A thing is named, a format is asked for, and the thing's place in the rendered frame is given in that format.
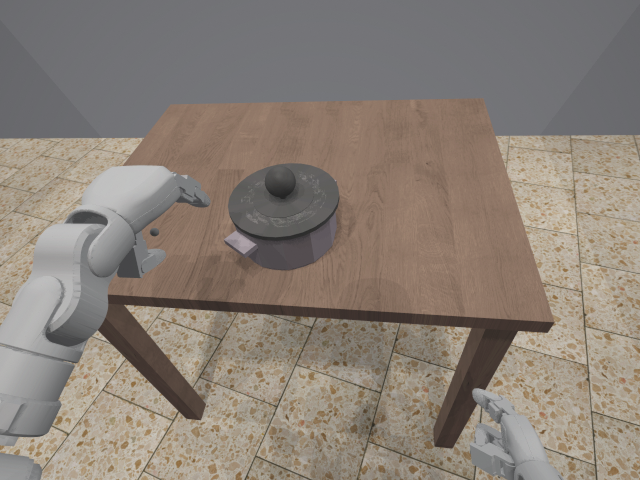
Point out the robot left hand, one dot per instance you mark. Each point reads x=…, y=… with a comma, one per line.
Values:
x=140, y=194

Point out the robot right hand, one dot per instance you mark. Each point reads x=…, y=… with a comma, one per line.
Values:
x=499, y=453

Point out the lid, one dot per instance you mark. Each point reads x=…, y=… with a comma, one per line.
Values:
x=259, y=214

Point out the left robot forearm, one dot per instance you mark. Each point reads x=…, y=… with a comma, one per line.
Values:
x=61, y=305

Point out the robot left upper arm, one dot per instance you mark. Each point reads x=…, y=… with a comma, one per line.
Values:
x=16, y=467

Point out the knob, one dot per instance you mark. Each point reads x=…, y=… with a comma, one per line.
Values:
x=280, y=181

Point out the pot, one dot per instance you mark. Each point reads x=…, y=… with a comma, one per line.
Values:
x=285, y=254

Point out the table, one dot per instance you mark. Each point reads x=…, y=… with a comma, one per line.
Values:
x=428, y=232

